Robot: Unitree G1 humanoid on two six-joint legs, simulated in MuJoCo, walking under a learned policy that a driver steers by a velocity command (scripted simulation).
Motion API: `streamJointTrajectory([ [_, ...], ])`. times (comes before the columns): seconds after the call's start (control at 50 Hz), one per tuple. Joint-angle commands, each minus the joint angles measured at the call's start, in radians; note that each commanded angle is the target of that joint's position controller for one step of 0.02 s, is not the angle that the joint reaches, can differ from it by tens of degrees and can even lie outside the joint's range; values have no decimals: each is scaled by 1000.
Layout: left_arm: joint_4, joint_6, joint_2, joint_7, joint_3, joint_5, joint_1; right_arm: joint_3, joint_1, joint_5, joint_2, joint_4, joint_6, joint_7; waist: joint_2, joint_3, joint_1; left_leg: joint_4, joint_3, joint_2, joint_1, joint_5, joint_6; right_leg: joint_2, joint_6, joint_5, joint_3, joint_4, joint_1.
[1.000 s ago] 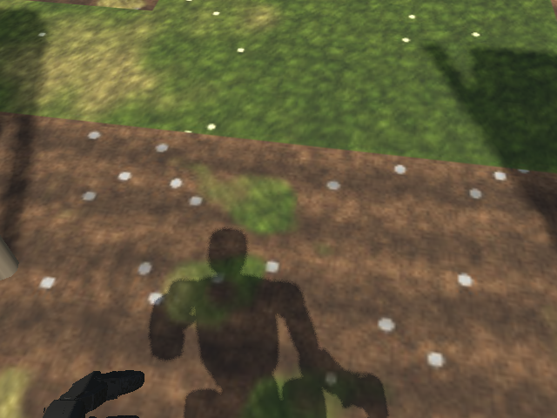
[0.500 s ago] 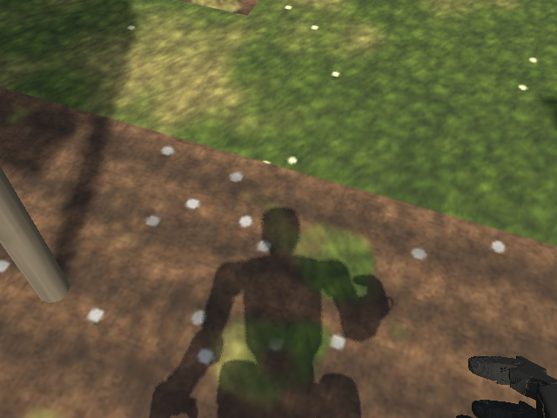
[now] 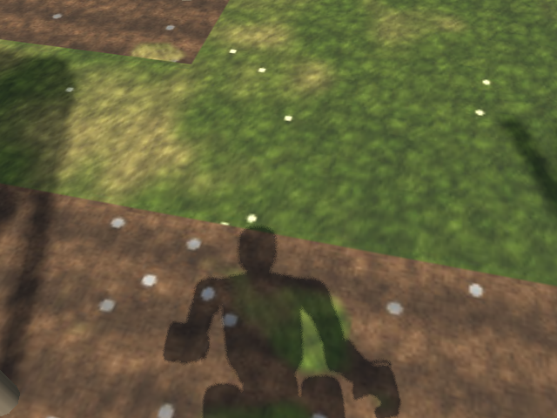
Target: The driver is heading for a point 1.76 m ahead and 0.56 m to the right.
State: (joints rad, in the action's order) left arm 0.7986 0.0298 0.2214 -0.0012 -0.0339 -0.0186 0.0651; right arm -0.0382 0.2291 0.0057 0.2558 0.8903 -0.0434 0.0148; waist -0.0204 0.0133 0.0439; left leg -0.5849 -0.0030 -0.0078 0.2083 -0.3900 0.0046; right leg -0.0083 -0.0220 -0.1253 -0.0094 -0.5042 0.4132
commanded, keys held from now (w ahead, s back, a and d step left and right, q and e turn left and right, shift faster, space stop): e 0.72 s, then no key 0.28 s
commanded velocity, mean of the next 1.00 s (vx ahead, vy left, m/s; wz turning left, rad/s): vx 0.02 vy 0.00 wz -0.40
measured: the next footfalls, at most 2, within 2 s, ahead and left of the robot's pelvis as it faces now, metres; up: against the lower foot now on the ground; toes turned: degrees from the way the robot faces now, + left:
right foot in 0.54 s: +0.01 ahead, -0.15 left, +0.00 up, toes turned -22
left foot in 0.96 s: +0.10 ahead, +0.08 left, +0.00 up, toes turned -27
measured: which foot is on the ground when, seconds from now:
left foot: down 0.00-0.54, up 0.56-0.94, down 0.96-1.00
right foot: down 0.00-0.24, up 0.26-0.52, down 0.54-1.00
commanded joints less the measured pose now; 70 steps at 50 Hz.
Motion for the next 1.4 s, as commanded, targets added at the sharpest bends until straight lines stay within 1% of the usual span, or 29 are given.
streamJointTrajectory([
  [0.02,-46,-17,143,6,-30,11,-18,-21,72,5,94,-22,43,18,151,-148,11,53,-16,35,66,57,9,220,-169,198,292,101,-221],
  [0.08,-80,-26,191,3,-53,26,-58,-40,71,5,133,-12,66,35,126,-74,0,42,23,11,51,74,-20,150,-125,22,265,124,-110],
  [0.2,-99,-45,178,-30,-67,29,-11,-49,81,2,98,-7,61,48,95,-166,-6,29,26,9,-17,147,-28,118,-137,218,295,56,-108],
  [0.24,-136,-55,155,-29,-66,39,-74,-65,88,7,140,-7,68,55,-28,-93,10,141,-44,121,-89,258,-86,23,-66,69,169,-37,89],
  [0.26,-151,-56,135,-20,-62,37,-89,-77,69,12,180,-16,67,60,-151,-44,10,222,-151,265,-120,388,-153,-49,-19,-62,57,-162,213],
  [0.28,-157,-54,129,-11,-63,20,-72,-78,-4,23,187,-50,60,66,-218,-37,-3,248,-244,420,-120,564,-233,-31,9,-336,17,-334,270],
  [0.3,-153,-54,156,-3,-77,17,-70,-73,-27,28,168,-80,51,72,-127,-40,-1,237,-251,458,-135,690,-270,7,20,-412,54,-489,303],
  [0.34,-133,-66,134,0,-78,34,-16,-77,-93,6,174,-108,39,71,-45,-20,-39,206,-149,408,-188,732,-225,43,45,-367,74,-527,350],
  [0.42,-168,-73,85,25,-55,45,-67,-89,-52,-9,198,-89,57,60,-121,-24,9,167,57,299,-166,775,-157,28,56,-233,-54,-331,179],
  [0.48,-178,-80,123,42,-72,50,-31,-96,-44,-23,223,-84,59,47,-145,-52,1,107,94,308,-152,780,-140,-7,21,-196,-114,-177,29],
  [0.52,-142,-83,158,32,-97,42,99,-91,-56,-37,204,-79,48,34,-103,-100,-68,-75,154,267,-86,798,-84,-58,-34,-34,-129,20,-189],
  [0.54,-137,-82,235,11,-124,39,175,-85,-27,-20,179,-77,37,23,24,-155,-98,-277,187,208,93,558,-1,24,-96,332,38,63,-412],
  [0.56,-156,-74,367,-4,-142,11,193,-53,-57,32,95,-146,25,17,292,-205,-73,-603,164,40,442,-273,84,343,-316,735,509,72,-594],
  [0.58,-155,-52,316,8,-120,-10,231,-60,-109,7,128,-150,20,12,175,-335,-130,-751,-65,22,432,-348,80,417,-415,602,604,124,-532],
  [0.6,-168,-32,287,12,-108,-2,151,-67,-133,-24,150,-157,26,13,124,-237,-104,-762,-83,47,464,-279,65,376,-374,452,505,148,-448],
  [0.64,-173,-26,223,-4,-91,32,42,-76,-136,-2,164,-138,37,39,55,-106,-55,-625,-82,81,453,-109,49,253,-243,158,373,183,-282],
  [0.7,-187,-32,224,-19,-88,18,20,-78,-92,6,146,-136,42,43,108,-109,-21,-511,-68,43,335,1,51,185,-218,71,329,212,-159],
  [0.82,-182,-38,218,-30,-83,15,43,-56,-102,-2,110,-146,42,31,168,-107,-52,-257,-57,33,234,42,70,163,-209,-149,343,227,-114],
  [0.94,-166,-56,187,-25,-54,19,50,-50,-39,-7,99,-132,22,1,153,-91,-30,93,-6,10,25,140,14,144,-153,-189,381,156,-86],
  [0.96,-151,-55,167,-25,-47,19,89,-49,-27,6,111,-131,18,-3,120,-87,-32,164,-35,44,-44,205,-11,109,-106,-214,356,126,-51],
  [1.0,-180,-41,130,-21,-41,14,101,-59,-49,39,201,-129,17,-2,-218,-57,-102,276,-335,308,28,277,-186,-62,-2,-312,122,-81,17],
  [1.04,-162,-36,189,-19,-60,9,64,-38,-157,34,128,-172,5,2,-184,-42,-85,303,-310,284,105,201,-196,-24,29,-265,105,-174,-86],
  [1.08,-143,-46,143,-17,-51,-2,66,-38,-160,6,139,-164,0,7,-161,-32,-79,263,-234,223,83,212,-139,-11,39,-180,84,-114,-122],
  [1.12,-132,-49,105,-11,-40,0,73,-28,-109,4,119,-143,-1,5,-126,-35,-79,214,-172,173,69,276,-96,3,36,-64,80,-1,-195],
  [1.16,-136,-53,142,-13,-44,4,75,-22,-54,14,111,-134,-8,-4,-72,-63,-48,165,-139,126,70,244,-54,45,18,131,124,12,-263],
  [1.18,-116,-55,178,-13,-54,14,78,-25,-15,10,120,-135,-9,-6,7,-68,-12,172,-95,87,65,220,-35,35,-8,82,128,-18,-239],
  [1.2,-117,-53,148,-10,-51,16,88,-27,-48,9,137,-131,-6,-4,-12,-60,-46,144,-72,80,38,197,-22,28,-19,35,133,2,-201],
  [1.28,-96,-41,132,-11,-40,5,76,-17,-58,8,98,-136,14,5,61,-30,-26,114,-42,62,28,178,-19,43,-18,-9,158,46,-155],
  [1.4,-64,-31,129,-20,-34,7,89,-14,-56,7,89,-113,16,5,57,-18,-30,117,-34,56,20,180,-12,45,-14,-47,166,59,-148],
])
Over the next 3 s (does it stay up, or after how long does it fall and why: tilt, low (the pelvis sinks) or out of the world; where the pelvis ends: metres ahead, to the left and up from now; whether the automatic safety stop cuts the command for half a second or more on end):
stays up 0.50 -0.24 0.00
